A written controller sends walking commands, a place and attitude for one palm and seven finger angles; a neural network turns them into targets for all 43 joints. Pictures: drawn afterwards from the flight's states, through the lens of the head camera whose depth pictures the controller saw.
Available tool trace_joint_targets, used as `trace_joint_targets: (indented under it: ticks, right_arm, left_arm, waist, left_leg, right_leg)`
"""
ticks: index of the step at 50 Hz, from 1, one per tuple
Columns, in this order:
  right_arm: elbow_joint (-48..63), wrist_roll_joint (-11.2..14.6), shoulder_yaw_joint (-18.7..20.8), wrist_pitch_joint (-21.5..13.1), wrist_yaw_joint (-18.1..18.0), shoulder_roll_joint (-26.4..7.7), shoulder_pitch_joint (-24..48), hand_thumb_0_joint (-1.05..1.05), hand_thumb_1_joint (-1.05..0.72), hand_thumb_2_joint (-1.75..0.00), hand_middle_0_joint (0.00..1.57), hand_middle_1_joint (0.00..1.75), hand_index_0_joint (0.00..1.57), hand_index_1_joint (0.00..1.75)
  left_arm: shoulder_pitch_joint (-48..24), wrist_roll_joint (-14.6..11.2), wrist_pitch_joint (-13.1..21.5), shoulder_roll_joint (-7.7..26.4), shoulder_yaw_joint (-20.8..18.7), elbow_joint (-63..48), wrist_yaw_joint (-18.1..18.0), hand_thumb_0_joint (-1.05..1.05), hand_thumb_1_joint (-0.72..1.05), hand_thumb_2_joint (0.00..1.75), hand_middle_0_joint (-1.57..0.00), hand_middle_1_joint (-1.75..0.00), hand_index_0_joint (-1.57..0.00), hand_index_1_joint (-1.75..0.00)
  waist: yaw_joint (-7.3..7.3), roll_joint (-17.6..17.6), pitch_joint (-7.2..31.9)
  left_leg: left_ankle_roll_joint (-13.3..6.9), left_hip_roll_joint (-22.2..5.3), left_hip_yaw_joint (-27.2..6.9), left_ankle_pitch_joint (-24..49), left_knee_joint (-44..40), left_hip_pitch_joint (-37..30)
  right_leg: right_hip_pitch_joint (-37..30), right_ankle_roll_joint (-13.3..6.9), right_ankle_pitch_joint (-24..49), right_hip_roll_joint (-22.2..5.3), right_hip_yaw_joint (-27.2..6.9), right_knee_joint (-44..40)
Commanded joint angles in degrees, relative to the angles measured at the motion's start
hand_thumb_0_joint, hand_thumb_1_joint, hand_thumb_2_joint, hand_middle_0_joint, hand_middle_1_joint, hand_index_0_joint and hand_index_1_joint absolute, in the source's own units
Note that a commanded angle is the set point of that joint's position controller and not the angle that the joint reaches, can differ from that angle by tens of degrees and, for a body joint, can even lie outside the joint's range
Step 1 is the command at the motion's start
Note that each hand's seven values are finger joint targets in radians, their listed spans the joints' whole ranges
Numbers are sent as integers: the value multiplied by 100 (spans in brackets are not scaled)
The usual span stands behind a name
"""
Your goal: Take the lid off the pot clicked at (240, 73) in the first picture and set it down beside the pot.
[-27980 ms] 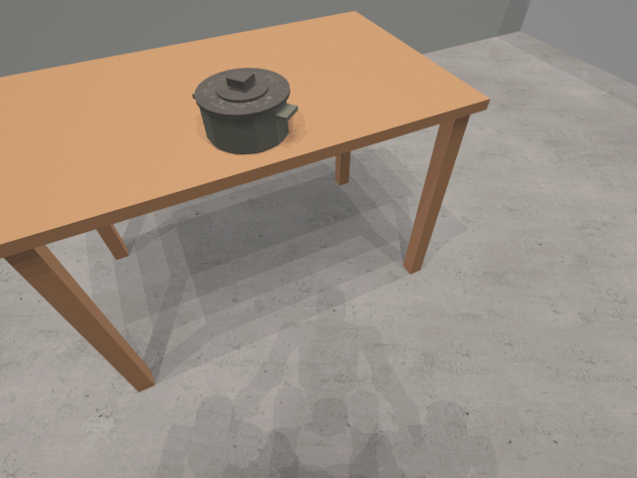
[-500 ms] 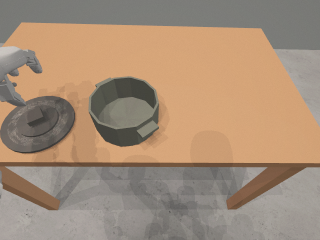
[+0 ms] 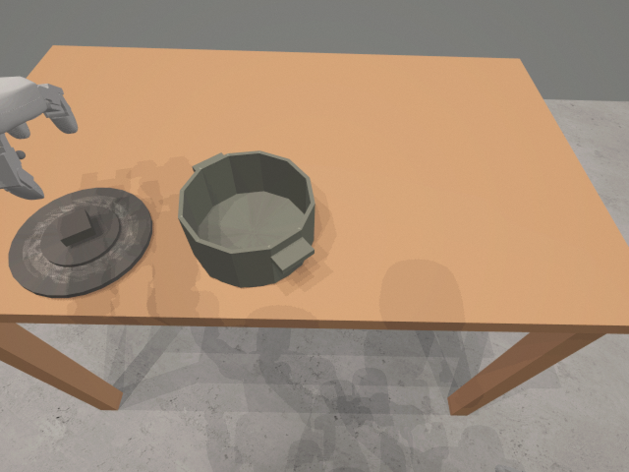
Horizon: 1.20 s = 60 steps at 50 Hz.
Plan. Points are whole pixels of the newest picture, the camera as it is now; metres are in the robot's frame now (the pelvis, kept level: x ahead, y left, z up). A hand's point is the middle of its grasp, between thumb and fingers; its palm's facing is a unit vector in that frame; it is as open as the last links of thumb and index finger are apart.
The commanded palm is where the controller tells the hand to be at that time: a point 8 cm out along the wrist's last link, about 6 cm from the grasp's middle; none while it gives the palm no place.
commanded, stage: draw the hand back to the body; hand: left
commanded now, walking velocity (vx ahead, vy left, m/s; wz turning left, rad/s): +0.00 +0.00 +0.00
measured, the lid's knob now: (75, 227) +0.45 +0.36 +0.02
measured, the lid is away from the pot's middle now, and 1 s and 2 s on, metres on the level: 0.26 0.26 0.26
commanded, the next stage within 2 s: none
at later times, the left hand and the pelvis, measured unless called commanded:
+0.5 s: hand (59, 167) +0.40 +0.27 +0.18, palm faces +0.19 -0.76 -0.62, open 11.0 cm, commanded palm +0.35 +0.31 +0.22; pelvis +0.00 -0.01 +0.01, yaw +0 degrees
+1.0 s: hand (56, 192) +0.34 +0.25 +0.20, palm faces +0.51 -0.81 -0.28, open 9.4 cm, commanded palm +0.29 +0.28 +0.21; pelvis +0.03 -0.05 +0.01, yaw -1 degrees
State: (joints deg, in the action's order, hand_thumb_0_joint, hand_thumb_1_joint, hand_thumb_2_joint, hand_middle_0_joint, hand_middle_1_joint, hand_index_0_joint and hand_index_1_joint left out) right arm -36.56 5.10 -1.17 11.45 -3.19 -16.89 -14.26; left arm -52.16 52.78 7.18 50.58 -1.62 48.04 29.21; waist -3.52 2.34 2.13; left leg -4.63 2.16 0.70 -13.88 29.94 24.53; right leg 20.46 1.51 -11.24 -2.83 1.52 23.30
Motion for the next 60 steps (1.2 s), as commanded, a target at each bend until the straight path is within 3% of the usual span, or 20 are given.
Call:
trace_joint_targets:
  ticks: [1, 5, 8, 13, 16, 18, 19, 20, 21, 23, 26, 27, 30, 33, 35, 36, 42, 45, 54, 60]
  right_arm:
    - [692, -5, 316, -127, 42, -931, 86, 0, -90, -90, 20, 30, 20, 30]
    - [797, 19, 278, -88, 54, -877, 220, 0, -90, -90, 20, 30, 20, 30]
    - [863, -6, 293, -120, 53, -825, 274, 0, -90, -90, 20, 30, 20, 30]
    - [905, -10, 266, -122, 85, -831, 373, 0, -90, -90, 20, 30, 20, 30]
    - [1015, -3, 279, -136, 107, -796, 568, 0, -90, -90, 20, 30, 20, 30]
    - [1031, -18, 253, -140, 102, -757, 577, 0, -90, -90, 20, 30, 20, 30]
    - [1334, 76, 188, -586, 9, -345, -220, 0, -90, -90, 20, 30, 20, 30]
    - [1243, 24, 85, -779, -64, -522, 81, 0, -90, -90, 20, 30, 20, 30]
    - [1189, 2, 71, -920, -146, -602, 234, 0, -90, -90, 20, 30, 20, 30]
    - [919, -49, 26, -1052, -275, -702, 339, 0, -90, -90, 20, 30, 20, 30]
    - [742, -181, 30, -1406, -286, -716, 384, 0, -90, -90, 20, 30, 20, 30]
    - [790, -227, 19, -1518, -260, -615, 429, 0, -90, -90, 20, 30, 20, 30]
    - [719, -259, 69, -1685, -157, -542, 476, 0, -90, -90, 20, 30, 20, 30]
    - [656, -256, 133, -1685, -113, -593, 518, 0, -90, -90, 20, 30, 20, 30]
    - [714, -258, 153, -1760, -109, -579, 583, 0, -90, -90, 20, 30, 20, 30]
    - [698, -267, 164, -1780, -105, -567, 631, 0, -90, -90, 20, 30, 20, 30]
    - [602, -245, 235, -1700, -89, -586, 675, 0, -90, -90, 20, 30, 20, 30]
    - [618, -238, 229, -1715, -102, -548, 798, 0, -90, -90, 20, 30, 20, 30]
    - [615, -250, 205, -1731, -136, -459, 1053, 0, -90, -90, 20, 30, 20, 30]
    - [671, -273, 168, -1806, -147, -370, 1215, 0, -90, -90, 20, 30, 20, 30]
  left_arm:
    - [-1750, -171, -29, 2026, -862, -1271, -251, 0, -3, 68, -36, -83, -36, -83]
    - [-1848, -211, -179, 1975, -795, -1583, -220, 0, -3, 68, -36, -83, -36, -83]
    - [-1755, -233, -176, 1861, -797, -2156, -243, 0, -3, 68, -36, -83, -36, -83]
    - [-984, -386, -255, 1917, -1059, -2143, -246, 0, -3, 68, -36, -83, -36, -83]
    - [-1121, -441, -298, 1606, -762, -2756, -220, 0, -3, 68, -36, -83, -36, -83]
    - [-985, -455, -302, 1736, -944, -3034, -240, 0, -3, 68, -36, -83, -36, -83]
    - [-1196, -3933, 67, -210, -1504, -3311, -1341, 0, -3, 68, -36, -83, -36, -83]
    - [-295, -4225, 108, -277, -1363, -3112, -1897, 0, -3, 68, -36, -83, -36, -83]
    - [173, -4753, 132, -290, -1649, -2853, -2278, 0, -3, 68, -36, -83, -36, -83]
    - [-49, -5220, 104, -173, -1847, -2823, -2786, 0, -3, 68, -36, -83, -36, -83]
    - [-549, -5247, 336, 532, -2555, -4025, -3279, 0, 2, 70, -36, -81, -36, -81]
    - [-233, -5266, 413, 332, -2594, -4331, -3363, 0, 4, 70, -35, -79, -35, -79]
    - [1156, -5478, 329, -448, -2447, -4317, -3446, 0, 11, 72, -34, -75, -34, -75]
    - [1610, -5591, 243, -531, -2534, -4279, -3457, 0, 18, 73, -33, -71, -33, -71]
    - [1575, -5599, 308, -348, -2731, -5143, -3470, 0, 23, 74, -32, -69, -32, -69]
    - [1786, -5611, 305, -388, -2754, -5289, -3485, 0, 25, 75, -31, -67, -31, -67]
    - [2769, -5729, 52, -820, -2693, -5078, -3478, 0, 39, 78, -29, -59, -29, -59]
    - [2689, -5744, 62, -727, -2763, -5618, -3504, 0, 46, 80, -28, -55, -28, -55]
    - [3528, -5853, 14, -906, -2872, -5683, -3545, 0, 67, 85, -24, -43, -24, -43]
    - [3745, -5886, 88, -1090, -2805, -6139, -3533, 0, 81, 88, -22, -35, -22, -35]
  waist:
    - [93, 446, 2207]
    - [77, 367, 2016]
    - [82, 732, 2222]
    - [155, 400, 1996]
    - [103, 495, 1942]
    - [168, 597, 2061]
    - [-60, 648, 1615]
    - [99, 453, 1362]
    - [126, -257, 1134]
    - [163, -571, 895]
    - [282, 884, 1431]
    - [355, 1307, 1593]
    - [427, 907, 1259]
    - [411, 175, 856]
    - [463, 716, 1296]
    - [444, 729, 1288]
    - [430, 84, 1012]
    - [458, 223, 1181]
    - [529, -88, 734]
    - [553, 168, 594]
  left_leg:
    - [48, -153, -354, 2758, -154, -1832]
    - [26, -118, -340, 2074, -257, -1660]
    - [40, -135, -443, 2476, -237, -2075]
    - [36, -111, -379, 2188, -283, -1796]
    - [43, -133, -413, 2031, -336, -1925]
    - [47, -108, -487, 2158, -348, -2037]
    - [330, -583, -646, 1238, -578, -3065]
    - [368, -782, -957, 612, -842, -3151]
    - [287, -782, -916, -202, -1052, -2752]
    - [215, -640, -533, -139, -1097, -2045]
    - [367, -600, -469, 898, -1027, -2556]
    - [434, -578, -480, 1429, -1002, -2678]
    - [439, -620, -278, 2323, -830, -2548]
    - [345, -599, -132, 2033, -842, -2115]
    - [346, -563, -116, 2546, -734, -2446]
    - [347, -577, -102, 2823, -671, -2541]
    - [243, -444, 128, 2621, -623, -2331]
    - [204, -383, 146, 2504, -588, -2479]
    - [168, -313, 228, 1864, -675, -2376]
    - [179, -304, 230, 1569, -744, -2448]
  right_leg:
    - [-350, -383, 1196, 448, 283, -46]
    - [-366, -374, 898, 451, 311, -96]
    - [-244, -381, 827, 465, 325, -136]
    - [-452, -375, 904, 438, 320, -136]
    - [-353, -381, 746, 417, 304, -211]
    - [-403, -389, 723, 451, 338, -202]
    - [-61, -545, 214, 357, 376, -226]
    - [-4, -527, -160, 337, 273, -264]
    - [-254, -494, -191, 291, 168, -385]
    - [-769, -421, 86, 255, 58, -492]
    - [-1108, -465, 583, 220, 22, -444]
    - [-1276, -487, 797, 239, 53, -410]
    - [-1471, -447, 1299, 260, 122, -346]
    - [-1571, -407, 1423, 270, 145, -346]
    - [-1708, -403, 1720, 255, 123, -284]
    - [-1714, -388, 1829, 256, 126, -263]
    - [-1765, -336, 2213, 286, 123, -320]
    - [-1845, -327, 2321, 260, 98, -312]
    - [-1772, -279, 2074, 256, 56, -438]
    - [-1662, -275, 1712, 242, 11, -556]
